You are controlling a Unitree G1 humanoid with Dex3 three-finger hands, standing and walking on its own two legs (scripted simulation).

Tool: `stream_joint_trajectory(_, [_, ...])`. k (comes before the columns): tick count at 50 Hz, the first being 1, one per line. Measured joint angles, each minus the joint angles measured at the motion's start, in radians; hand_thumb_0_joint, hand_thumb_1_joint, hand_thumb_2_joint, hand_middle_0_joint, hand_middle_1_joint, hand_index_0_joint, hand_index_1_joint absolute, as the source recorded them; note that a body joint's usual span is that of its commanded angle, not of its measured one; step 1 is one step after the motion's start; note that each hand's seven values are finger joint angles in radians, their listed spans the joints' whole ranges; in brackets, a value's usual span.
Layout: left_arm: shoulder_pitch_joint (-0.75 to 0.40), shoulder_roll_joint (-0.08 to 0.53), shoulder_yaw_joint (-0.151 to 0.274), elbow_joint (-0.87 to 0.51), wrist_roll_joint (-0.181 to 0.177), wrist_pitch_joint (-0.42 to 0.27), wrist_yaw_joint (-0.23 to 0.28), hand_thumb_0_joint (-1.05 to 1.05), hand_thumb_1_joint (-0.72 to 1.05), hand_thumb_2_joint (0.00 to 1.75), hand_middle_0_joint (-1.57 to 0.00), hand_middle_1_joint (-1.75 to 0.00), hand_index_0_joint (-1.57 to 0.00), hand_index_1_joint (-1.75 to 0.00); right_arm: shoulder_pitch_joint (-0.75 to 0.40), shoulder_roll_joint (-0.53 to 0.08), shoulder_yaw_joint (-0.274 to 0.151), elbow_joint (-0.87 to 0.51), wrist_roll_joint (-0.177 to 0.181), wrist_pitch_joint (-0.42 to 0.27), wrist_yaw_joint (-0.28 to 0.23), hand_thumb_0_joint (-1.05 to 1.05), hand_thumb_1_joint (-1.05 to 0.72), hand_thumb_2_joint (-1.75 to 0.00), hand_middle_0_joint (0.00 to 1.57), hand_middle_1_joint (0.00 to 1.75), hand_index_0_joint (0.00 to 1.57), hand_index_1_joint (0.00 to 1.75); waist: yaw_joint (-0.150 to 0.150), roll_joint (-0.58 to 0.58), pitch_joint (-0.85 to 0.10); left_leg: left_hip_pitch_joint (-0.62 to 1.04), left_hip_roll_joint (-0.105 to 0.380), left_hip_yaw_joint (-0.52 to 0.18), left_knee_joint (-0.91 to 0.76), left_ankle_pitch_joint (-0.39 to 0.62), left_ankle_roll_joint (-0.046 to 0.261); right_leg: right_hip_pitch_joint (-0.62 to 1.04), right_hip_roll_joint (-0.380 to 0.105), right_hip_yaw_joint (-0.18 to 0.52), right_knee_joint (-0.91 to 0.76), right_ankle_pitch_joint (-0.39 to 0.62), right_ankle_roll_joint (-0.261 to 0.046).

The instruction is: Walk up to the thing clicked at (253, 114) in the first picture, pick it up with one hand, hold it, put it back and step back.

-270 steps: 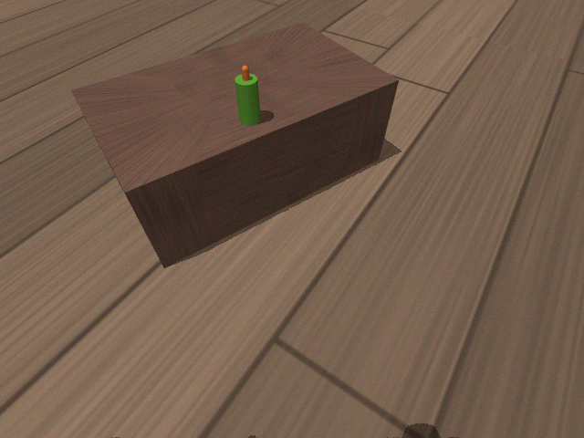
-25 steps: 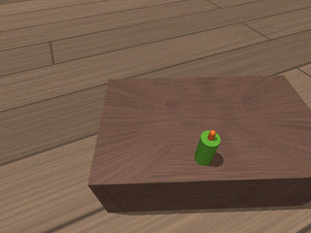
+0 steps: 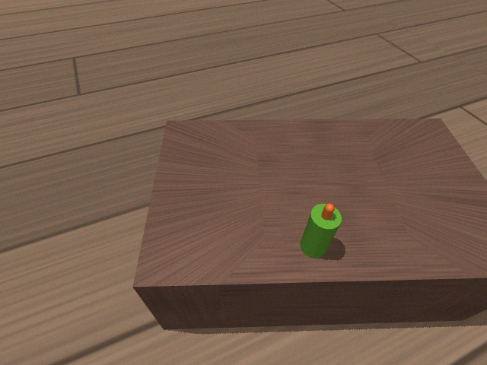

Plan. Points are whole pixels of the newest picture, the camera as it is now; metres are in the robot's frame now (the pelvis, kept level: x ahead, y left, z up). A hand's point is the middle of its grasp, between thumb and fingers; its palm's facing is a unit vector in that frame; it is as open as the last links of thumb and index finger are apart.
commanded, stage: stand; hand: right
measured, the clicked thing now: (321, 227) +0.48 -0.21 -0.23
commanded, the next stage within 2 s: go down in 1.90 s
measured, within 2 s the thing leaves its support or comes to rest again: neither
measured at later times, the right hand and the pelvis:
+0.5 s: hand out of the picture +0.08 -0.26 -0.16, palm faces -0.02 +0.94 -0.33, open 7.4 cm; pelvis +0.00 -0.01 +0.00, yaw +1 degrees
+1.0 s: hand out of the picture +0.07 -0.26 -0.16, palm faces -0.04 +0.94 -0.33, open 7.4 cm; pelvis +0.00 -0.01 +0.00, yaw +1 degrees
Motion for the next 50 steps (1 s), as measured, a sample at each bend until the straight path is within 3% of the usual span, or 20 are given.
stream_joint_trajectory(50, [0.026,0.0,0.01,0.001,0.002,0.004,-0.006,0.0,0.9,0.9,-0.21,-0.3,-0.21,-0.3,0.033,-0.011,0.013,-0.001,-0.003,-0.002,-0.004,0.01,-0.91,-0.9,0.21,0.3,0.2,0.3,0.007,0.011,-0.009,-0.003,0.015,-0.02,-0.002,0.003,-0.017,0.004,0.016,-0.019,-0.004,-0.002,-0.018])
